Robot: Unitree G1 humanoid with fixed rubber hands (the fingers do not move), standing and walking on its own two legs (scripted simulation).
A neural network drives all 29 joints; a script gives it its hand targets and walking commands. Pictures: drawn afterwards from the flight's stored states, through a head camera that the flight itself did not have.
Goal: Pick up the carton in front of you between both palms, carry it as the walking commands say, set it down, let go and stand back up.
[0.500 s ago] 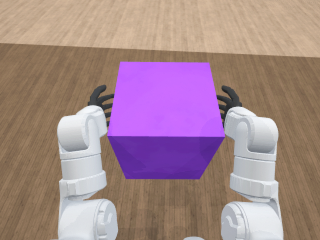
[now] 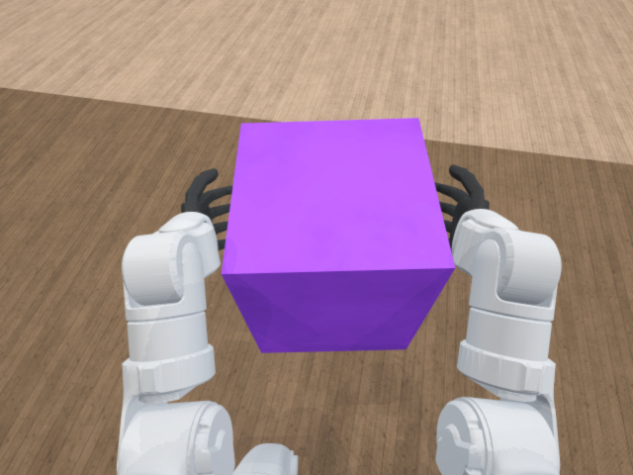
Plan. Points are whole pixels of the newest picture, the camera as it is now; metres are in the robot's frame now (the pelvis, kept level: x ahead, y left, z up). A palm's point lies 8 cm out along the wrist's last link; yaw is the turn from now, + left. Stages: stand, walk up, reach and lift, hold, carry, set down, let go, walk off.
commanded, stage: carry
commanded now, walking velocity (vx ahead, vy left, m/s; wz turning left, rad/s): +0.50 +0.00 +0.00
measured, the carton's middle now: (331, 247) +0.38 +0.02 +0.07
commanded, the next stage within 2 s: none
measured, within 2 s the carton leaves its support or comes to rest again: neither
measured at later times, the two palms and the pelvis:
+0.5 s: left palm (248, 63) +0.66 +0.17 +0.17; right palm (445, 72) +0.63 -0.13 +0.17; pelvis +0.29 +0.05 +0.02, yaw -2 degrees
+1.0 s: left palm out of the picture +0.93 +0.17 +0.20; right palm out of the picture +0.94 -0.13 +0.20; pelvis +0.58 +0.01 +0.04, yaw -1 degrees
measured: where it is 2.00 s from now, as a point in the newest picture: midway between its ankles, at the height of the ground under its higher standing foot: (339, 201)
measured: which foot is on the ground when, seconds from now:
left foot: up 0.00-0.22, down 0.24-0.68, up 0.70-1.00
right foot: down 0.00-0.26, up 0.28-0.66, down 0.68-1.00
